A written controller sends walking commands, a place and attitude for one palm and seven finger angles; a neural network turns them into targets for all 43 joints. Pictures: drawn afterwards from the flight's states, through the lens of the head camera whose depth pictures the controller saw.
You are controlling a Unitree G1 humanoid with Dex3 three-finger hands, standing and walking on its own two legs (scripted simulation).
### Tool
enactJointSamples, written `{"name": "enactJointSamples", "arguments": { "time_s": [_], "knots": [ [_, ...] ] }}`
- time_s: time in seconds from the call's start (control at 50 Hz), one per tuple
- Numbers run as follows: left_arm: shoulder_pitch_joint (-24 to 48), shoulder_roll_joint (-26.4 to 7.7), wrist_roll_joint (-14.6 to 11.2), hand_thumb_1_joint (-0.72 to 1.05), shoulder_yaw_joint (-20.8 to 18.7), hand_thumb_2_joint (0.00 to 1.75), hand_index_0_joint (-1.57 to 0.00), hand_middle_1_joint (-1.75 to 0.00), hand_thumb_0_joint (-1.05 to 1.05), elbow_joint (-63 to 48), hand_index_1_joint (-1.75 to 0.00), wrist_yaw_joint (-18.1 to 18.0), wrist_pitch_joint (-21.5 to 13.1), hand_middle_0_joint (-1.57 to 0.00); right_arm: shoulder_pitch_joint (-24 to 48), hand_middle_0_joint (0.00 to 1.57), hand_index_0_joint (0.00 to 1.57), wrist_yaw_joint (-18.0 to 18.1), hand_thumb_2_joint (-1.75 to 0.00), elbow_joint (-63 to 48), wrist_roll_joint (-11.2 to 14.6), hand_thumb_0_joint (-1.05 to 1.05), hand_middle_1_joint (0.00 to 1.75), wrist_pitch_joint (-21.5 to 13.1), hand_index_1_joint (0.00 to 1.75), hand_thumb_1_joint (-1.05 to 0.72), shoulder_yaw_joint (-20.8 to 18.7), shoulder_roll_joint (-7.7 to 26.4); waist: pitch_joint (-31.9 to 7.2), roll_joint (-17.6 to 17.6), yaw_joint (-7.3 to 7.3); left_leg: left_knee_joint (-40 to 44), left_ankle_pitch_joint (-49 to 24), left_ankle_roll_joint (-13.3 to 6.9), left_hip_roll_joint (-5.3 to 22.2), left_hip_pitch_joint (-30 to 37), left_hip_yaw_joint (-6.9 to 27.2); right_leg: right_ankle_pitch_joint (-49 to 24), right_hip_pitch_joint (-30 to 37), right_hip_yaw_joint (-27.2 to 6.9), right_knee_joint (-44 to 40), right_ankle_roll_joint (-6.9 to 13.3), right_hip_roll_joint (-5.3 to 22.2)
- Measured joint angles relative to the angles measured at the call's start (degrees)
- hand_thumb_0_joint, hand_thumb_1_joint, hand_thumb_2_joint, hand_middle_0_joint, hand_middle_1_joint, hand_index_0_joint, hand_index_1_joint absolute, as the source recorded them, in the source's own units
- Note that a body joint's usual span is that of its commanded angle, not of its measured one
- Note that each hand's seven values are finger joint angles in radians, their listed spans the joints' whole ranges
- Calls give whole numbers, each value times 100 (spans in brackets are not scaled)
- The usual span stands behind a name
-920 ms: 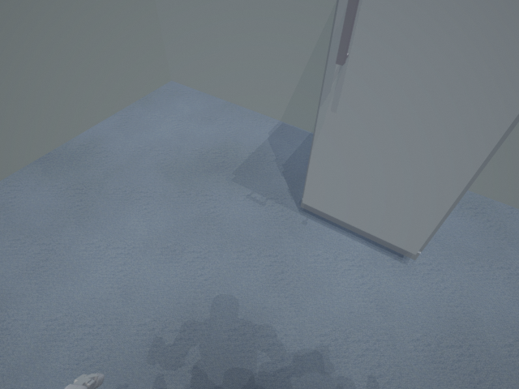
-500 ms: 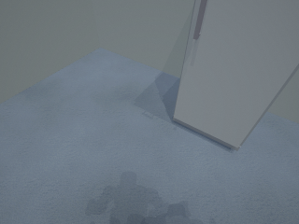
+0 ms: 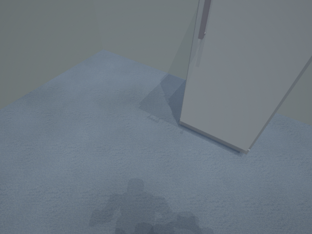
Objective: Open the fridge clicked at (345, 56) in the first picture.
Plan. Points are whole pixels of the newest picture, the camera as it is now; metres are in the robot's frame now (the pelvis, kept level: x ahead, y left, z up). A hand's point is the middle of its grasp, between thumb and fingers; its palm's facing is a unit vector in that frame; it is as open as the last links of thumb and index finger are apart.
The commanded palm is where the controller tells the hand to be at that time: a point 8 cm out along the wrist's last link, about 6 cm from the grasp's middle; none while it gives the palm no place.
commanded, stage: look at it before walking up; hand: left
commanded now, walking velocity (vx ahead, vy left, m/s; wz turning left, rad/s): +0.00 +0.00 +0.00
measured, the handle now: (209, 2) +1.03 -0.19 +0.20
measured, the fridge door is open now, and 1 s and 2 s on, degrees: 0 0 0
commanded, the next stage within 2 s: walk to a spot facing it in 0.52 s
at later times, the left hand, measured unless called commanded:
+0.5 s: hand out of the picture +0.09 +0.24 -0.15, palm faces -0.03 -0.94 -0.34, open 7.4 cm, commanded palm none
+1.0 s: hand out of the picture +0.03 +0.23 -0.20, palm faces +0.10 -0.98 -0.17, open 7.4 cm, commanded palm none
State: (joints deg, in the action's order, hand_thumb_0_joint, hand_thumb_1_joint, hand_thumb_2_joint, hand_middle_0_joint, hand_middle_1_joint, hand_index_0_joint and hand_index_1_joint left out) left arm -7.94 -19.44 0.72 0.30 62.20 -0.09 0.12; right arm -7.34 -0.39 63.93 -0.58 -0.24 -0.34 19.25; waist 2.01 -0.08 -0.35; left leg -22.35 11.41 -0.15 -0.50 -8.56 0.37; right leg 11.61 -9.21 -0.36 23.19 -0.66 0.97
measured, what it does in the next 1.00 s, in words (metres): lifts its left foot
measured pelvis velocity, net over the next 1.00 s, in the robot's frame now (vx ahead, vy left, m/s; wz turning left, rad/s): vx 0.08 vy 0.04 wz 0.08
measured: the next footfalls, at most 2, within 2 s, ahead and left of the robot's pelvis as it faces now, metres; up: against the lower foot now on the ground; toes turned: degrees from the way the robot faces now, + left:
right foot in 1.42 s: +0.42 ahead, -0.01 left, +0.00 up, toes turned -4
left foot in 1.86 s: +0.40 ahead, +0.22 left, +0.00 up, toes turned -7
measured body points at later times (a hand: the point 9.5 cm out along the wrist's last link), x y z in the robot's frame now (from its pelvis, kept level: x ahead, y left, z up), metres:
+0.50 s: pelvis +0.01 -0.01 +0.00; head +0.02 -0.01 +0.45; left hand +0.09 +0.29 -0.13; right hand +0.09 -0.30 -0.13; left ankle +0.01 +0.12 -0.74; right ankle +0.01 -0.13 -0.74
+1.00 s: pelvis +0.08 +0.04 -0.02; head +0.08 +0.07 +0.43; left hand +0.03 +0.28 -0.19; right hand +0.09 -0.21 -0.16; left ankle +0.06 +0.12 -0.75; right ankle +0.01 -0.11 -0.72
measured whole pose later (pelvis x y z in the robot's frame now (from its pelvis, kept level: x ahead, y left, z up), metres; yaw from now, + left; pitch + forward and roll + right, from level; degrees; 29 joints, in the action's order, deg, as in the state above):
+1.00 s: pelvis +0.08 +0.04 -0.02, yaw +5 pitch -1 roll -1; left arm -20.3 -13.0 1.2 -1.5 63.3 0.2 1.1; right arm -18.8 -0.8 62.2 -1.3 -1.7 -1.3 11.1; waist 0.7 -3.0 -0.3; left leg -34.9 19.2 -3.0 0.0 -14.1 -5.5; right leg 27.4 -11.6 3.0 43.5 -0.3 4.4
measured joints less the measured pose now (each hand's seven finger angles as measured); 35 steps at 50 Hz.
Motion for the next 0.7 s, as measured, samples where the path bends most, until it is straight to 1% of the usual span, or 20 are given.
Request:
{"name": "enactJointSamples", "arguments": {
  "time_s": [0.64, 0.7],
  "knots": [
    [60, -6, -2, 91, -11, 90, -20, -30, 1, 15, -30, -12, -36, -20, 147, 21, 21, 21, -90, -14, 8, 1, 30, -17, 30, -90, 14, 8, 31, 2, 18, 144, 33, 65, 76, 131, 3, 26, 120, 5, -139, 61, -74],
    [26, 49, 1, 91, -14, 90, -20, -30, 1, 2, -30, -53, -2, -20, 96, 20, 21, 36, -90, -17, -20, 1, 30, 18, 30, -90, 29, -31, -34, 7, 5, 53, 90, 70, 76, 84, 27, 78, 101, 30, -84, 52, -73]
  ]
}}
